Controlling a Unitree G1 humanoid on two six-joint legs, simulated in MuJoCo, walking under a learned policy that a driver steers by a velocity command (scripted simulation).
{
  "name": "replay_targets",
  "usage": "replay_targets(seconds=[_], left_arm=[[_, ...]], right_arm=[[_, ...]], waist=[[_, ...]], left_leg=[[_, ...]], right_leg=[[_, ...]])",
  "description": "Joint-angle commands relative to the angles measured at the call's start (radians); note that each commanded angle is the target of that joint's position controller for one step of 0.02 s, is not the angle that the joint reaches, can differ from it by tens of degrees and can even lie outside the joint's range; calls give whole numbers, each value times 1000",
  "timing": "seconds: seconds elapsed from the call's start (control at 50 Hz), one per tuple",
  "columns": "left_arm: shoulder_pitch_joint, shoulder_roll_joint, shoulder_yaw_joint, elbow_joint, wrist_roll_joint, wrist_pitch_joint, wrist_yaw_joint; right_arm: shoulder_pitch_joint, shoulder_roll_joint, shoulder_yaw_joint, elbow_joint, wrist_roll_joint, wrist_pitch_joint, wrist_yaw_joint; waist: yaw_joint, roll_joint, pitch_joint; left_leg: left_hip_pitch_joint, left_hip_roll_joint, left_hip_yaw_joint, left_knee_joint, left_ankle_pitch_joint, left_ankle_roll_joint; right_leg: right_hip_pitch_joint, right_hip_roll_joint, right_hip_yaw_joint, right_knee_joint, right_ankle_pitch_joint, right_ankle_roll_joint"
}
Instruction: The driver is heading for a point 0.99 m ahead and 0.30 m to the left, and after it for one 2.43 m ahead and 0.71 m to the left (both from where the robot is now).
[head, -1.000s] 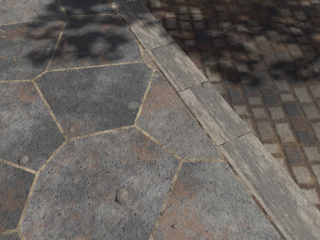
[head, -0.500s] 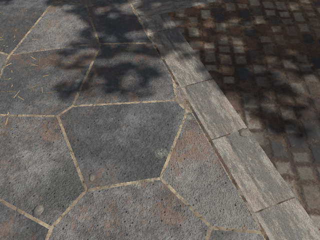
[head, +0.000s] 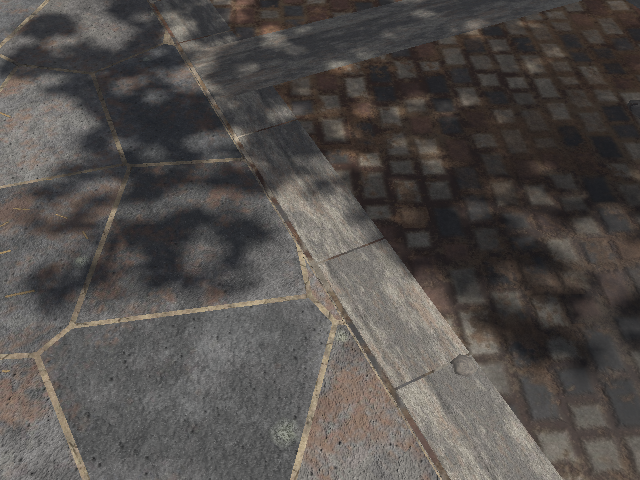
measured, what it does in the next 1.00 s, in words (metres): walks ahead, turning left: right foot, then left foot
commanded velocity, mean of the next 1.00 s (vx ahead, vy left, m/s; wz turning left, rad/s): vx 0.50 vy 0.00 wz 0.25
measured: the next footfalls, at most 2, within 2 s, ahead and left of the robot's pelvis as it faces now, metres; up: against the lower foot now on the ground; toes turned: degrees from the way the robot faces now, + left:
right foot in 0.18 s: +0.27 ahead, -0.11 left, +0.00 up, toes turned -4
left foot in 0.76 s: +0.55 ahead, +0.06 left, +0.00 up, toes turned +15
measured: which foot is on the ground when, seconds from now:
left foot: down 0.00-0.18, up 0.20-0.74, down 0.76-1.00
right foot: up 0.00-0.16, down 0.18-0.78, up 0.80-1.00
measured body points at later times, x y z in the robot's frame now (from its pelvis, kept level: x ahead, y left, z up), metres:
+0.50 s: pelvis +0.27 -0.05 +0.00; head +0.29 -0.06 +0.45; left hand +0.22 +0.19 -0.14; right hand +0.37 -0.29 -0.14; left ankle +0.37 +0.11 -0.67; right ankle +0.23 -0.10 -0.75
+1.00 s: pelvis +0.53 +0.02 +0.00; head +0.56 +0.04 +0.45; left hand +0.59 +0.30 -0.13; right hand +0.63 -0.24 -0.13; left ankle +0.51 +0.05 -0.75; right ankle +0.65 -0.14 -0.67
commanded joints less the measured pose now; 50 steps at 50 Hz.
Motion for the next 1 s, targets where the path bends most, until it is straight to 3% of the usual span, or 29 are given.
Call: replay_targets(seconds=[0.02, 0.08, 0.12, 0.16, 0.18, 0.2, 0.22, 0.24, 0.26, 0.28, 0.32, 0.4, 0.5, 0.62, 0.68, 0.72, 0.74, 0.76, 0.78, 0.8, 0.82, 0.86, 0.88, 0.92, 0.96, 1.0], left_arm=[[-114, 25, -6, -79, -6, -12, 0], [-163, 39, -4, -105, -6, -20, 2], [-123, 53, 3, -102, -5, -30, 7], [73, 82, 22, -39, -3, -43, 21], [242, 113, 39, 15, 10, -53, 30], [398, 209, 64, 38, 37, -58, 41], [389, 255, 76, 37, 29, -46, 27], [290, 204, 67, 28, -9, -36, 21], [194, 138, 48, 12, -16, -39, 17], [151, 91, 34, 10, -12, -47, 14], [167, 40, 16, 38, -14, -59, 24], [262, 95, 24, 72, -13, -81, 31], [341, 82, 13, 85, -11, -84, 37], [423, 87, 6, 112, -6, -83, 58], [408, 119, 12, 114, -4, -75, 72], [381, 147, 21, 106, 1, -62, 79], [368, 160, 25, 96, 0, -54, 76], [331, 165, 27, 70, -8, -53, 69], [356, 81, 12, 6, -30, -59, 49], [282, 120, 23, -35, -18, -69, 39], [191, 121, 22, -69, -12, -80, 31], [188, 116, 23, -69, -11, -83, 30], [206, 106, 21, -71, 7, -64, 31], [213, 91, 19, -80, 25, -26, 23], [160, 91, 19, -109, 25, -9, 18], [63, 100, 19, -149, 22, -3, 16]], right_arm=[[72, -122, -15, -22, -2, -11, -8], [93, -132, -17, -8, -11, -7, -17], [64, -145, -21, -9, -15, -5, -23], [33, -163, -26, -11, -16, 0, -24], [16, -158, -24, -19, -8, 2, -22], [41, -101, -8, -57, 17, 1, -14], [140, -64, -10, -52, 35, 5, -8], [42, -133, -29, -61, 8, 13, -10], [-47, -126, -29, -91, 0, 7, -4], [-82, -108, -29, -96, -3, 7, -1], [-55, -77, -27, -86, -24, 30, 10], [-126, -69, -30, -111, -23, 62, 26], [-318, -79, -26, -176, -7, 64, 32], [-484, -60, -5, -242, -12, 57, 38], [-452, -78, -14, -248, -16, 53, 35], [-321, -107, -32, -214, -18, 50, 26], [-209, -132, -47, -180, -23, 45, 24], [-73, -184, -70, -145, -37, 41, 19], [-20, -297, -104, -155, -44, 46, 7], [-45, -306, -105, -157, -12, 60, 14], [-113, -285, -98, -160, 3, 65, 10], [-204, -193, -73, -175, 4, 60, 6], [-222, -170, -64, -177, 12, 53, 1], [-201, -182, -62, -177, 15, 32, -1], [-161, -218, -69, -174, 16, 25, -1], [-113, -226, -70, -174, 15, 27, 0]], waist=[[-7, 111, 68], [-10, 114, 78], [25, 116, 58], [109, 115, -42], [177, 89, -130], [204, -42, -266], [147, -174, -338], [117, -31, -218], [91, -3, -79], [63, 23, -21], [15, -7, 0], [5, -10, 18], [48, -18, 63], [92, -21, 85], [59, -44, 45], [0, -69, -34], [-47, -69, -95], [-122, -31, -160], [-94, 182, -263], [-75, 145, -302], [-47, 75, -146], [32, -17, -10], [64, -6, 2], [80, 28, -16], [73, 50, -14], [41, 71, 2]], left_leg=[[-22, 263, -121, -52, 503, 71], [78, 302, -123, -10, 573, 89], [108, 316, -106, 67, 748, 81], [100, 296, -82, 290, 931, 58], [-17, 261, -55, 491, 803, 40], [-286, 178, -5, 824, 400, 9], [-558, 7, -46, 1116, -332, -8], [-633, 80, -146, 1154, -241, 7], [-650, 119, -139, 1106, -147, 6], [-616, 151, -135, 1045, -90, 4], [-527, 181, -125, 964, -53, -18], [-594, 191, -97, 894, 28, -46], [-704, 172, -99, 708, 197, -52], [-678, 136, 11, 467, 228, -17], [-587, 77, 64, 417, 107, 33], [-447, 14, 91, 401, 11, 82], [-313, -7, 79, 346, 11, 111], [-91, 55, -34, 277, 18, 161], [224, 358, -493, 259, 40, 308], [270, 447, -827, 117, 69, 373], [150, 416, -664, 87, 43, 329], [-89, 331, -485, 32, 180, 234], [-164, 282, -417, 21, 248, 208], [-209, 234, -356, 18, 355, 197], [-219, 206, -330, 10, 399, 187], [-195, 193, -337, 4, 404, 163]], right_leg=[[5, 43, -57, -120, 52, -6], [4, 60, -60, -191, -2, -38], [88, 91, -69, -235, -78, -71], [320, 153, -89, -301, -111, -111], [554, 118, -49, -342, -67, -140], [840, -141, 264, -360, -151, -215], [966, -341, 696, -487, -136, -338], [845, -280, 626, -525, -253, -300], [688, -243, 481, -565, -242, -263], [584, -192, 383, -604, -170, -224], [477, -120, 249, -639, -53, -175], [483, -98, 136, -678, 68, -164], [547, -75, 17, -698, 168, -104], [698, -108, -92, -649, 383, -87], [782, -133, -138, -510, 732, -79], [802, -143, -163, -298, 934, -80], [761, -141, -171, -124, 881, -79], [587, -121, -184, 128, 663, -59], [187, 34, -194, 534, -63, -9], [-17, 155, 12, 696, -456, -4], [-112, 73, 76, 654, -358, -13], [-26, 12, 65, 481, -261, 0], [35, -3, 65, 422, -256, 19], [82, -6, 49, 355, -247, 48], [54, -6, 31, 281, -191, 72], [-5, -6, 22, 192, -115, 87]])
